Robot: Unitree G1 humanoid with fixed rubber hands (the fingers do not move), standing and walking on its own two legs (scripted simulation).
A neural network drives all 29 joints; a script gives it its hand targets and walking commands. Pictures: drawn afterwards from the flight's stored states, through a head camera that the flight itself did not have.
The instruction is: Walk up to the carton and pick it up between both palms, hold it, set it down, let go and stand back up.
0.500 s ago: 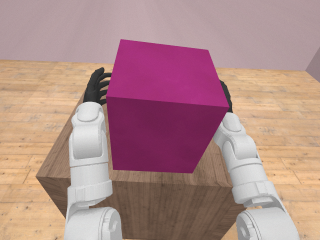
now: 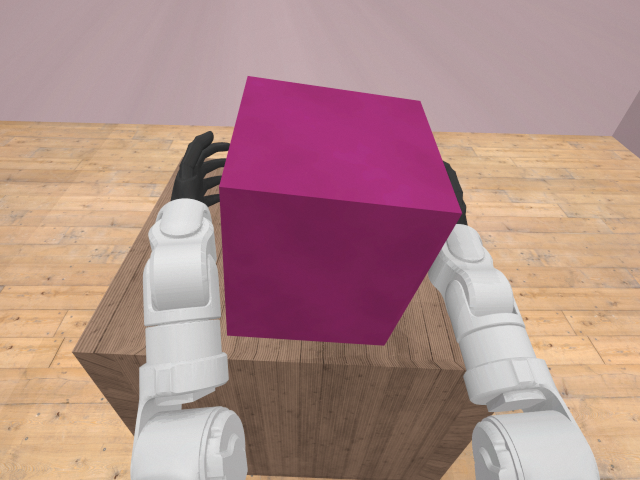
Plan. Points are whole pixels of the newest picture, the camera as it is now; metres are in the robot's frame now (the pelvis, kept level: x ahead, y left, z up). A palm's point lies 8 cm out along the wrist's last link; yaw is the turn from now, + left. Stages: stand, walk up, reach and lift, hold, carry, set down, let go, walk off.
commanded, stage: hold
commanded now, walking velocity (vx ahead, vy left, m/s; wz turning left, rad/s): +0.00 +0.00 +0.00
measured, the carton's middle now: (321, 221) +0.38 +0.00 +0.17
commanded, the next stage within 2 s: set down in 0.64 s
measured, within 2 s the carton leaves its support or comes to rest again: neither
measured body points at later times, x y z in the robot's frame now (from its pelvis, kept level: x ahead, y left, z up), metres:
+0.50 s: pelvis +0.00 +0.00 +0.00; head -0.03 +0.03 +0.45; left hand +0.38 +0.15 +0.21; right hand +0.37 -0.15 +0.18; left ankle +0.01 +0.12 -0.75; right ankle +0.04 -0.13 -0.75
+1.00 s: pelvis +0.02 +0.01 +0.00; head +0.00 +0.02 +0.45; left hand +0.40 +0.14 +0.20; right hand +0.39 -0.17 +0.16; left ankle +0.01 +0.12 -0.75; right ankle +0.04 -0.13 -0.75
